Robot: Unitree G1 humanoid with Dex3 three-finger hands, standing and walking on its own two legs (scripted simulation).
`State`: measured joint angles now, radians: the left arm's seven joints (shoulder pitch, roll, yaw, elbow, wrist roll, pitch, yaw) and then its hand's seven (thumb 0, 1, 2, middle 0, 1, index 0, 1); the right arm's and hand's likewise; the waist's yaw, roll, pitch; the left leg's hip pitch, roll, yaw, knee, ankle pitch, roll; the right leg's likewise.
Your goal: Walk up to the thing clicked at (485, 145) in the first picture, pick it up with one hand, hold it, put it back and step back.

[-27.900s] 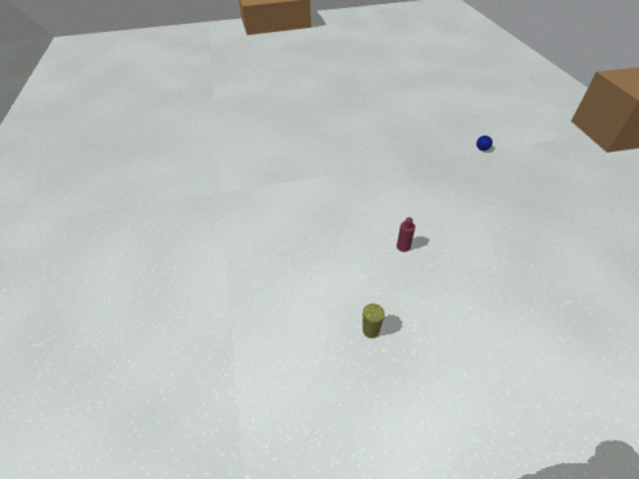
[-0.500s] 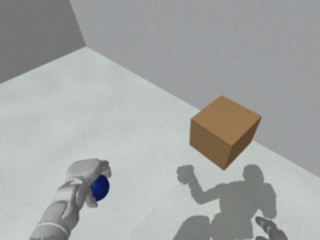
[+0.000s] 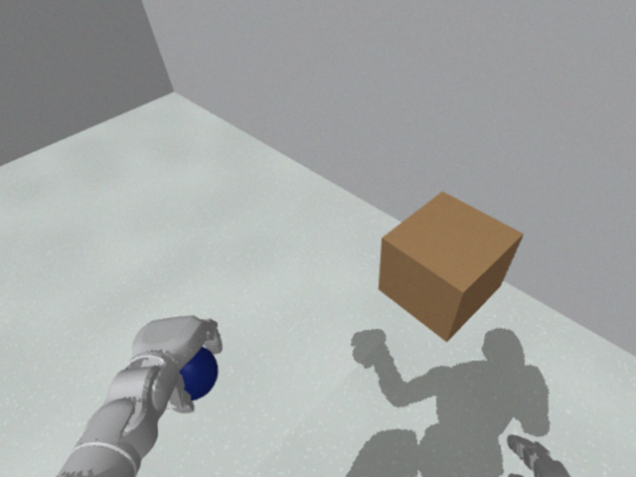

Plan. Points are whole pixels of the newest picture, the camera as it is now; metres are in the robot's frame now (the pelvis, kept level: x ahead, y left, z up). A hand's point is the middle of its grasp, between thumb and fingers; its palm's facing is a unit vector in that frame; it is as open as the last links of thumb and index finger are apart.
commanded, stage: hold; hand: left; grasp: from above
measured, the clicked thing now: (190, 372) +0.30 +0.22 -0.06
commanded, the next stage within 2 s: crouch in 0.02 s
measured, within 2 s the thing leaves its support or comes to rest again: neither
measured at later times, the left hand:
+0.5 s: hand (197, 397) +0.29 +0.22 -0.11, palm faces -0.45 -0.01 -0.89, open 9.9 cm
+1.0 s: hand (238, 416) +0.34 +0.22 -0.36, palm faces -0.44 +0.02 -0.90, open 9.8 cm
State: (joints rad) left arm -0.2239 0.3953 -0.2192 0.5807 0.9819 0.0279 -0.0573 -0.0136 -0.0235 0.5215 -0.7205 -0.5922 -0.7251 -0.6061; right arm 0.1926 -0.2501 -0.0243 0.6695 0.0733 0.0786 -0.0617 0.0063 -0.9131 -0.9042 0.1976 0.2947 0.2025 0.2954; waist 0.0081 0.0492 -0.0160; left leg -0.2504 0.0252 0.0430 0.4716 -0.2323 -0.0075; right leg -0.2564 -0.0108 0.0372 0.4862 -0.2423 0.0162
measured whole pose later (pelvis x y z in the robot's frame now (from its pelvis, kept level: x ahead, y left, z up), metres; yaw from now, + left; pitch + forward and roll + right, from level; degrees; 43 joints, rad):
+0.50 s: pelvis -0.01 +0.00 -0.03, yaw +1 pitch +8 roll +0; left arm -0.35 0.35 -0.21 0.90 1.10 -0.03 0.20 -0.01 -0.02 0.54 -0.70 -0.60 -0.71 -0.62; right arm 0.19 -0.25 -0.05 0.68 0.03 0.07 -0.02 0.00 -0.90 -0.90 0.20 0.30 0.20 0.30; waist -0.03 0.01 -0.05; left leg -0.56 0.03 0.01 0.73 -0.32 -0.01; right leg -0.55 -0.01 0.02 0.74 -0.33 0.01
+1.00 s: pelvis -0.07 +0.01 -0.23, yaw +0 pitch +32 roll -3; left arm -0.72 0.41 -0.08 1.24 1.15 -0.03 0.37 -0.01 -0.01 0.53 -0.69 -0.61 -0.70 -0.63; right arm 0.23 -0.23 -0.06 0.76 -0.06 -0.02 -0.01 0.00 -0.90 -0.90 0.20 0.30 0.20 0.30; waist -0.15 0.05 -0.21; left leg -1.67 0.03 -0.03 1.69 -0.59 0.00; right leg -1.63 0.00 0.01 1.67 -0.60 0.03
